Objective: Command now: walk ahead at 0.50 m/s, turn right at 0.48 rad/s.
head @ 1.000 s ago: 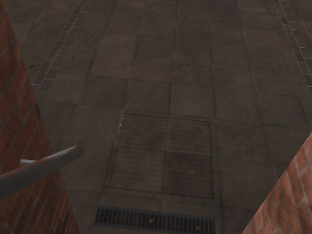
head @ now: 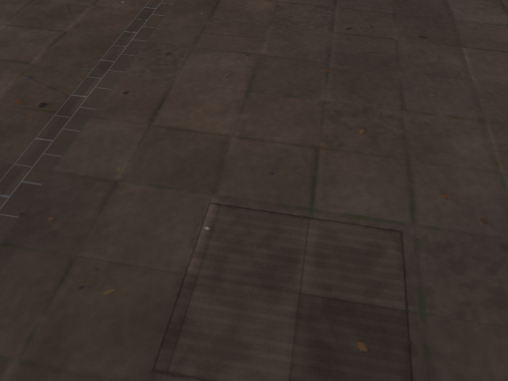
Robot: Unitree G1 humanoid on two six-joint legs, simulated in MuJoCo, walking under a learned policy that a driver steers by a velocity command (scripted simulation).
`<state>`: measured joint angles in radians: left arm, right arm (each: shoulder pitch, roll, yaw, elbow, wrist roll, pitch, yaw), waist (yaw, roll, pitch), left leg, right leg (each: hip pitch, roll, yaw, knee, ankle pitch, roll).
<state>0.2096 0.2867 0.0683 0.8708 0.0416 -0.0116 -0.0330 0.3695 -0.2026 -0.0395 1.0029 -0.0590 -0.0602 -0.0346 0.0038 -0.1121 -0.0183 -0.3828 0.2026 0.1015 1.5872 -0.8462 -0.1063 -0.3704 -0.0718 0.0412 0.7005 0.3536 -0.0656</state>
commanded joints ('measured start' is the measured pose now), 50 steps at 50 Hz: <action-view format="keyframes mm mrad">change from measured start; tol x64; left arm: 1 531 81 44 184 -79 17 -3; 50 -17 11 -6 -121 -26 -83 12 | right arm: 1 -202 -98 -47 -85 100 33 -65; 50 1 -104 -38 -205 108 8 -9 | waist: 1 271 -80 138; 50 -32 17 -39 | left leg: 1 -467 -130 32 749 47 35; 7 -952 -38 -218 316 507 139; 22 152 -82 -232 -1510 1510 128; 25 1202 193 -349 -858 1823 367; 29 488 317 -639 -1234 628 415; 50 -297 -89 -232 -350 612 139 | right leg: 1 417 -70 66 -285 118 -149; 21 203 175 592 593 -510 -161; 25 -1032 276 200 1644 -1325 0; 42 748 -251 494 -82 -255 -277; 50 109 -167 191 -488 -341 -166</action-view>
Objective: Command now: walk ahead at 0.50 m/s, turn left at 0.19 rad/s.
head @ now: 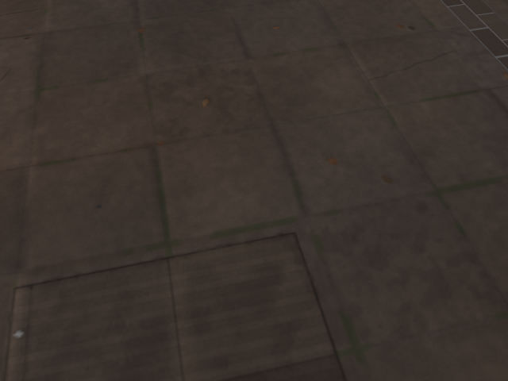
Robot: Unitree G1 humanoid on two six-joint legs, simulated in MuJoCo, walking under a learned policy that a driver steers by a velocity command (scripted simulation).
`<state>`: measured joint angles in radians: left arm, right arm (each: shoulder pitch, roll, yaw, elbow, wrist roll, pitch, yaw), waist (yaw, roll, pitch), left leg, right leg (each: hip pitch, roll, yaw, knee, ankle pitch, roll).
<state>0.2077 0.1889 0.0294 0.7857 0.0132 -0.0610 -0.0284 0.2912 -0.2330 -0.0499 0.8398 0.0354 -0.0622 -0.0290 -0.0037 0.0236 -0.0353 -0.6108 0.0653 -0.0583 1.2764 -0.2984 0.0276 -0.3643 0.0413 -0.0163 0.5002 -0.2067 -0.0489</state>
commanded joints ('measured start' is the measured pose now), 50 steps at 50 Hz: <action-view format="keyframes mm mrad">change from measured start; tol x32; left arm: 1 -2 131 42 -15 8 -39 19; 50 1 154 56 -105 -2 -59 22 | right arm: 1 44 -80 -29 -49 8 10 -11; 50 -15 -112 -47 -242 -8 29 32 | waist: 1 -30 -92 -22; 17 -91 -120 -40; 19 -51 293 -286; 41 48 90 -79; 43 40 -355 -313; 50 16 -127 19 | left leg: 1 -78 55 -68 -95 114 -1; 13 -94 0 39 -602 306 32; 17 341 -155 176 -679 217 118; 20 1030 273 -833 -1004 -56 413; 28 436 84 -275 -1060 485 265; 41 409 -13 -360 -707 316 120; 43 -62 -197 -153 -140 -306 21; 50 -101 23 -56 -72 -9 -15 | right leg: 1 108 -280 212 -310 201 -177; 12 326 -304 -27 -312 223 -103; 17 330 -263 -149 105 813 -22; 20 -401 -7 137 927 -350 58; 39 -59 -24 103 -30 162 59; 43 731 -468 720 -128 -2 -237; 50 248 -287 258 -286 124 -134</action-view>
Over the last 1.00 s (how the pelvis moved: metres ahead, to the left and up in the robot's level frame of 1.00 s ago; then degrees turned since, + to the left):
0.55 -0.22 -0.29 -22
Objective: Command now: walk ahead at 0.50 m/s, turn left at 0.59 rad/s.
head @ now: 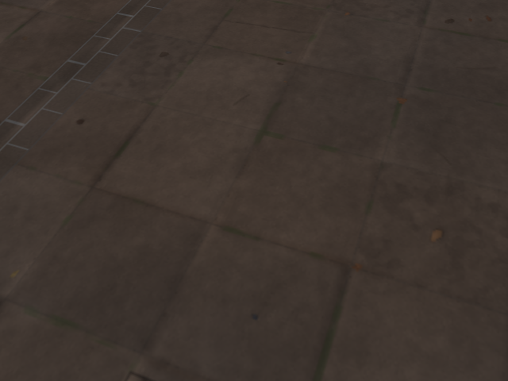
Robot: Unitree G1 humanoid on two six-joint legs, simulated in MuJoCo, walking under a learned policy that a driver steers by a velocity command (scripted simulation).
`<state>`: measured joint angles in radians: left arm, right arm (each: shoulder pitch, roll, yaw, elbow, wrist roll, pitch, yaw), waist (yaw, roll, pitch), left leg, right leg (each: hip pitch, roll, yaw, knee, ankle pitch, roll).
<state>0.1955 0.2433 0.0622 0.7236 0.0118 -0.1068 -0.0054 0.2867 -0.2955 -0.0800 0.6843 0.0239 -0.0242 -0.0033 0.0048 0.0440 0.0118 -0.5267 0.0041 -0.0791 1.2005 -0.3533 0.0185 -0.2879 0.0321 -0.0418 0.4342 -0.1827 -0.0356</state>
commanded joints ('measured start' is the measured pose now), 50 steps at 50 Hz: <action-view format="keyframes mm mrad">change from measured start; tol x32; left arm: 1 20 113 27 -31 -4 -17 -1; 41 -200 74 0 -92 -33 65 -57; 50 151 211 60 -60 -34 40 -29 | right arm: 1 -25 -41 -15 -92 1 -6 7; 50 -121 -103 0 -39 13 -127 3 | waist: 1 6 -142 -21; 15 60 -123 65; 20 -106 193 -440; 38 -71 -6 82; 50 82 -81 -176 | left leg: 1 -200 89 -33 -17 67 -11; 15 -92 27 111 -587 181 48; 18 448 -23 141 -703 294 122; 20 950 437 -584 -787 298 324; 27 365 255 -38 -1023 365 193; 40 590 294 241 -1013 513 133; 45 566 247 321 -533 1079 57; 46 337 201 320 -243 804 8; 47 -129 -11 234 127 -193 -62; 50 -299 55 -17 127 -68 -6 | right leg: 1 169 -281 249 -234 144 -154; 17 326 -297 -36 15 768 -99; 18 199 -255 -62 207 735 -68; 20 -355 -27 79 829 -423 18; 21 -430 -65 176 903 -389 17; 41 -446 -125 14 241 109 -16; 45 1 32 -92 150 23 -116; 47 628 -293 618 48 13 -355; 50 475 -301 618 -131 5 -312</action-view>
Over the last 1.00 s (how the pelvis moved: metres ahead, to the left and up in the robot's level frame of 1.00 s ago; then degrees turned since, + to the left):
0.55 0.15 0.00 33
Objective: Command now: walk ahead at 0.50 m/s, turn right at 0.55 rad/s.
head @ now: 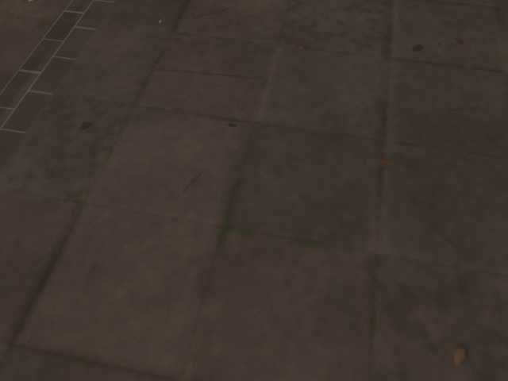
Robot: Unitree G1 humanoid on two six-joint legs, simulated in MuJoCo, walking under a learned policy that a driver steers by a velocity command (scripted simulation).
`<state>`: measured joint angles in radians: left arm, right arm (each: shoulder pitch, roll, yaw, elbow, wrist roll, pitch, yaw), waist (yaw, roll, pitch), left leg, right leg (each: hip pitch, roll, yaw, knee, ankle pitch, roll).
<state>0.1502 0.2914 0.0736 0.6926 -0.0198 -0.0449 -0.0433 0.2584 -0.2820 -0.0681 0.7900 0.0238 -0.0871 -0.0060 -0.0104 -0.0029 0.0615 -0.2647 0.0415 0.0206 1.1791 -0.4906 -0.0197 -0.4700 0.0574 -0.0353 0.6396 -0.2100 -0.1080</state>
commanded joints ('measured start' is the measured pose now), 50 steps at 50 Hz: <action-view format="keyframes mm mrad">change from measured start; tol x32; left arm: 1 126 126 37 -43 -3 -21 11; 50 44 49 -13 -55 34 40 69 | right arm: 1 -94 -121 -17 -133 -15 -62 -2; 50 -97 -55 31 18 -35 60 6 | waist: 1 53 -5 -164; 19 -2 -130 -146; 22 2 276 -487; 50 0 -26 -100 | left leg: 1 -494 49 -110 64 117 27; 17 -221 -58 -83 -703 480 1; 21 565 358 -499 -661 1206 317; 32 37 167 -162 -831 942 252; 38 -151 27 -108 -787 87 67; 50 22 -6 -41 -697 375 32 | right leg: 1 512 -287 512 -340 134 -210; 19 368 -118 381 -46 466 -13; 21 -41 84 245 520 -383 115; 23 -200 7 264 738 -412 158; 36 356 -75 76 -173 84 127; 50 240 -113 150 -139 165 83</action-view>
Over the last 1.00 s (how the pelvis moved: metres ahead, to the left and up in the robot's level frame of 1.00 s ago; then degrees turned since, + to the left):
0.51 0.04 -0.02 -9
